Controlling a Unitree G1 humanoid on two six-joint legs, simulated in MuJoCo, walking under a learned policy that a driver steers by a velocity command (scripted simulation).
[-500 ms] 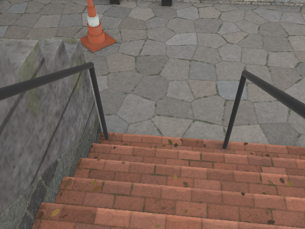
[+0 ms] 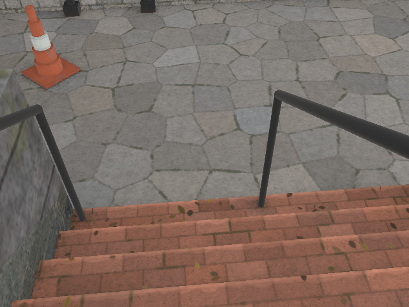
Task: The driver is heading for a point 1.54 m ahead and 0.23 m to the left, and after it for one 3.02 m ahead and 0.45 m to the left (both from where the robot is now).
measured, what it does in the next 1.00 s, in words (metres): goes down, turning left: right foot, then left foot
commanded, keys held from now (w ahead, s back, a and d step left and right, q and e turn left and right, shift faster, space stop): no key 0.18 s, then q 0.76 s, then e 0.06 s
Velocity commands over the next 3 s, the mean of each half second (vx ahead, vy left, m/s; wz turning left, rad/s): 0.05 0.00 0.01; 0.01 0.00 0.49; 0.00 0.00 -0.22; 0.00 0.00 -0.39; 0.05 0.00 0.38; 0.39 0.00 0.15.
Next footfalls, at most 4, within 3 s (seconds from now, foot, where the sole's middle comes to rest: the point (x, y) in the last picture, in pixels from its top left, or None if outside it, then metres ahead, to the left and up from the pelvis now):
0.26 right None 0.10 -0.15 -0.78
0.68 left None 0.11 0.12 -0.78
1.14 right None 0.16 -0.11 -0.78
1.94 left None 0.12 0.10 -0.78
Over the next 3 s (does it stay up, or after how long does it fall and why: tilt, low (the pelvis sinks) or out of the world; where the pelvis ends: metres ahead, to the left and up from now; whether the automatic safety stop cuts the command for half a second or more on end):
stays up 0.26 0.10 -0.11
